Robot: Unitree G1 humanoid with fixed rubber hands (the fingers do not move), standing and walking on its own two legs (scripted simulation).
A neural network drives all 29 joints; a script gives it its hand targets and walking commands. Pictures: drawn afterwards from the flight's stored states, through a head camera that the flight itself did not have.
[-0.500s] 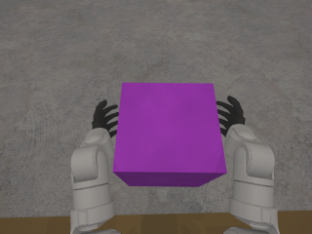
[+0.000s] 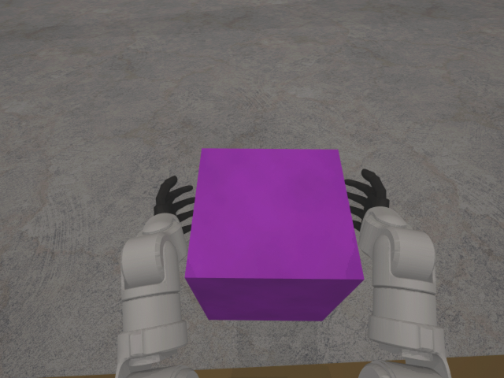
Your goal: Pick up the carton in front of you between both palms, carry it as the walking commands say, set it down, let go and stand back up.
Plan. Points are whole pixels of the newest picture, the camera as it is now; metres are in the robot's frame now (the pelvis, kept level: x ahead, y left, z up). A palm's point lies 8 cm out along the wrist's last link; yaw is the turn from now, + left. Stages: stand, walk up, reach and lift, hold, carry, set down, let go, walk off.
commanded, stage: carry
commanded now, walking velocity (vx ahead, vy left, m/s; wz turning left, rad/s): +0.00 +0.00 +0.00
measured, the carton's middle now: (267, 242) +0.33 +0.00 +0.03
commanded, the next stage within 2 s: none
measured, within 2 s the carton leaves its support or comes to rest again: neither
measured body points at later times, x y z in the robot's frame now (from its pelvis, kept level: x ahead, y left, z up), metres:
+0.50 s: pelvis -0.03 +0.00 +0.00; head -0.04 +0.00 +0.45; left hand +0.31 +0.16 +0.10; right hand +0.31 -0.16 +0.10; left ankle +0.04 +0.10 -0.73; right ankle -0.07 -0.09 -0.73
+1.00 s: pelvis -0.03 +0.00 +0.00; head -0.04 +0.00 +0.45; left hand +0.31 +0.15 +0.10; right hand +0.31 -0.16 +0.10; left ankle +0.05 +0.10 -0.73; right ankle -0.07 -0.09 -0.73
